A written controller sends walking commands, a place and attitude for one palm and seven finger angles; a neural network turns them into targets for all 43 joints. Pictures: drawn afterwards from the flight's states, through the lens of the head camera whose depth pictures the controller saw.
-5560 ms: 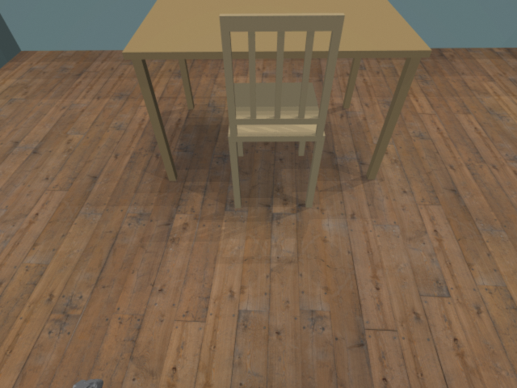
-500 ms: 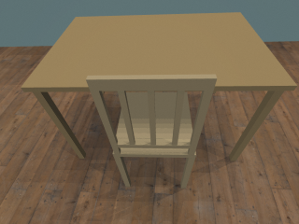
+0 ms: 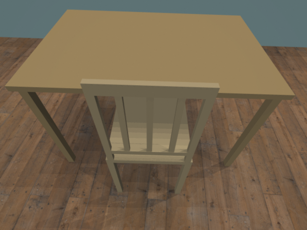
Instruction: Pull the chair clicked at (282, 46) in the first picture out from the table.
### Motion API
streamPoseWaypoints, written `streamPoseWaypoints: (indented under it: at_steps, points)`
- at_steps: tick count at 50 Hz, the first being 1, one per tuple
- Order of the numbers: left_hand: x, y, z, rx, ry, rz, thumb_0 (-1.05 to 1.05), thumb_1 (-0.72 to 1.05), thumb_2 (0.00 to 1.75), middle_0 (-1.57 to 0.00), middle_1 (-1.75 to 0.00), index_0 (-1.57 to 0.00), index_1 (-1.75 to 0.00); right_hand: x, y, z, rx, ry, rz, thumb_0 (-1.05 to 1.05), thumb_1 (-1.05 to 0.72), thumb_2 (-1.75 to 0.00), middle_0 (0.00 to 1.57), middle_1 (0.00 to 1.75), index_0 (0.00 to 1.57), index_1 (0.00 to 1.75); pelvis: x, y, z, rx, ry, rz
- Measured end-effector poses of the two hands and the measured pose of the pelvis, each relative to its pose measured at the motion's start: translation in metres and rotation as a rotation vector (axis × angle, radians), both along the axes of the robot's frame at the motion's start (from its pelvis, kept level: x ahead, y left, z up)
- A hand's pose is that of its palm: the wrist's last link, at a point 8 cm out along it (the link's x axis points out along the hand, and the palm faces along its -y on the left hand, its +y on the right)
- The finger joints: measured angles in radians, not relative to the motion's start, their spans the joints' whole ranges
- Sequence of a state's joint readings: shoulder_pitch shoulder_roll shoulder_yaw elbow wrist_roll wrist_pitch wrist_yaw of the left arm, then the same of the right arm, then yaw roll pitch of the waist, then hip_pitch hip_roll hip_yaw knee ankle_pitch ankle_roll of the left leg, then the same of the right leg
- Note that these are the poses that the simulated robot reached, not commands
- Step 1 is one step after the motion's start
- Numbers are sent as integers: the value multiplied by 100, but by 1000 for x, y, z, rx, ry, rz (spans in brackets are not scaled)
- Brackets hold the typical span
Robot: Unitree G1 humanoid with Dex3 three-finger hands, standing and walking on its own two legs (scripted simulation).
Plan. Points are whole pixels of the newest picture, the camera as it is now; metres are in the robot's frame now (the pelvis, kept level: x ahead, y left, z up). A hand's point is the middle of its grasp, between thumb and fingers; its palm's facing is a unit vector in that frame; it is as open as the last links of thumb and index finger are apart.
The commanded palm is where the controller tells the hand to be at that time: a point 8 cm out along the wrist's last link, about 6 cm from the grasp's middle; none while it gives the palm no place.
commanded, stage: come to a stop and stand still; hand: left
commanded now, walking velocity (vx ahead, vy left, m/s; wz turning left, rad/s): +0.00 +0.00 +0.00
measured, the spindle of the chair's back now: (149, 127) +0.46 +0.04 -0.07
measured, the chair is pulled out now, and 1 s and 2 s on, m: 0.00 0.00 0.00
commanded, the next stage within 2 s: look again from close up in 0.46 s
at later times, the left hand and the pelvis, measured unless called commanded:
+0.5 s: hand out of the picture +0.00 +0.19 -0.17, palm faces +0.02 -0.98 -0.19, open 7.4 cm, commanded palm none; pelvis +0.02 +0.01 +0.00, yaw +0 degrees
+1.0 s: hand out of the picture +0.00 +0.19 -0.17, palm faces +0.01 -0.98 -0.19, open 7.4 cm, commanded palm none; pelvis +0.02 +0.02 +0.01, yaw +0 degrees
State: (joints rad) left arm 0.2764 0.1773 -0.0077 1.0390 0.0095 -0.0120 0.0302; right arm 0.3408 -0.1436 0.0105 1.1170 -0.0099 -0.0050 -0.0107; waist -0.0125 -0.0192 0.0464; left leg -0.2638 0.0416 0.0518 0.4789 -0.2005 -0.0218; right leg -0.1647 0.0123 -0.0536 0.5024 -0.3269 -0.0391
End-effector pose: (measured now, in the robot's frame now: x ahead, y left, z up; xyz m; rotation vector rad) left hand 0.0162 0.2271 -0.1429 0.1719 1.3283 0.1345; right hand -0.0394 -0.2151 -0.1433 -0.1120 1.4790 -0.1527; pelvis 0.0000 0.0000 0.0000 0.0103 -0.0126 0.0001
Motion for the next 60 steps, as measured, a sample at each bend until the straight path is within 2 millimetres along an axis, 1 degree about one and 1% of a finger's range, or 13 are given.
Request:
streamPoseWaypoints:
  at_steps: [6,13,18,22,25,29,41,47,53,60]
  points:
    - [-7,-2,-2,-16,44,11,0,91,89,-20,-30,-20,-30,41,5,-1,-3,-76,18,0,-90,-90,20,29,20,30,9,5,2,0,-4,-8]
    - [-13,-2,-1,-25,68,25,0,90,89,-20,-30,-20,-30,80,-2,4,-35,-154,45,1,-92,-90,20,29,20,30,18,10,3,3,-7,-11]
    - [-15,1,-1,-22,75,32,0,90,89,-20,-30,-20,-30,99,-1,7,-36,-192,63,0,-91,-90,20,29,20,30,22,12,4,3,-8,-10]
    - [-16,5,0,-15,75,35,0,90,89,-20,-30,-20,-30,105,2,7,-33,-202,68,0,-91,-90,20,29,20,30,24,13,5,3,-9,-9]
    - [-16,8,1,-10,76,35,0,90,89,-20,-30,-20,-30,105,3,7,-32,-198,70,0,-92,-90,20,29,20,30,24,14,5,3,-10,-8]
    - [-16,11,2,-6,77,34,0,90,89,-20,-30,-20,-30,100,4,7,-32,-180,69,0,-92,-90,20,29,20,30,24,16,5,3,-10,-6]
    - [-15,15,4,-2,83,28,0,90,89,-20,-30,-20,-30,68,11,4,-16,-102,49,0,-91,-90,20,29,20,30,23,19,6,4,-12,-6]
    - [-16,13,5,-6,84,26,0,90,89,-20,-30,-20,-30,56,15,2,-4,-79,36,0,-91,-90,20,29,20,30,22,19,6,4,-12,-8]
    - [-18,11,4,-10,85,28,0,90,89,-20,-30,-20,-30,51,18,1,1,-72,28,0,-91,-90,20,29,20,30,21,19,6,4,-13,-8]
    - [-22,7,4,-17,87,33,0,90,89,-20,-30,-20,-30,51,17,2,-2,-77,28,0,-91,-90,20,29,20,30,19,19,6,4,-16,-7]
